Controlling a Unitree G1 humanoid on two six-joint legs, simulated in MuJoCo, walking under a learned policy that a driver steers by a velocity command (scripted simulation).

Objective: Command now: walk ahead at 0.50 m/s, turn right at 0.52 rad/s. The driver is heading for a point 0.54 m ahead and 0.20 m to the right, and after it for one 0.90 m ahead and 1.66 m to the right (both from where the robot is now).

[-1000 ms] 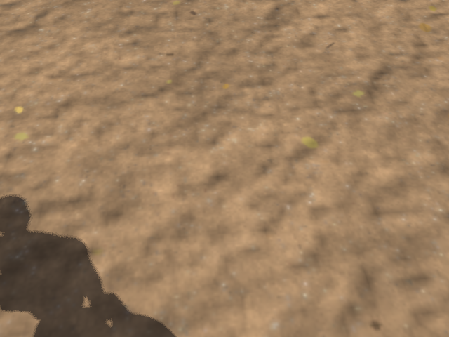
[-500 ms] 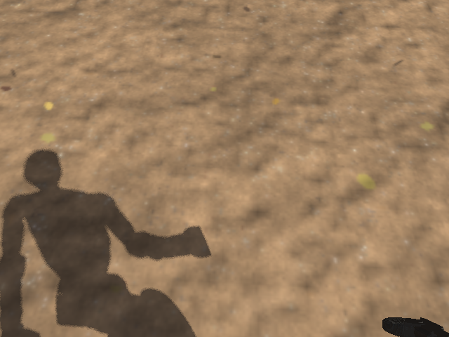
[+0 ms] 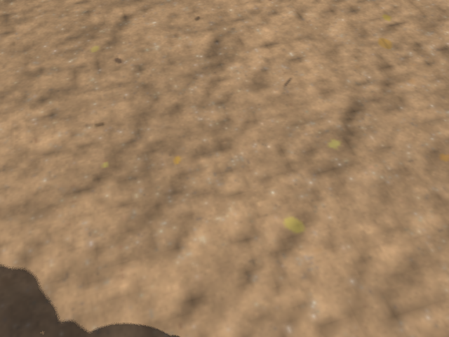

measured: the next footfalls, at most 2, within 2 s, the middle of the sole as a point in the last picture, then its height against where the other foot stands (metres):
right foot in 0.04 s outside the picture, level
left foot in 0.52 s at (214, 318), level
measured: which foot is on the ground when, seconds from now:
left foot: down 0.00-0.06, up 0.08-0.50, down 0.52-0.98, up 1.00-1.00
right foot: up 0.00-0.02, down 0.04-0.54, up 0.56-0.96, down 0.98-1.00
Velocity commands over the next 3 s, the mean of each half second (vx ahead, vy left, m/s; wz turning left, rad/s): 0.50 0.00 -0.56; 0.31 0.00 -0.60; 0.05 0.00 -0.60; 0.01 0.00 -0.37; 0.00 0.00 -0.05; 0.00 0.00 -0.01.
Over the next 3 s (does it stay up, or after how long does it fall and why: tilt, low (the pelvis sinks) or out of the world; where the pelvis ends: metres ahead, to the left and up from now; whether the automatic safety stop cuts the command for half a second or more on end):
stays up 0.59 -0.12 0.01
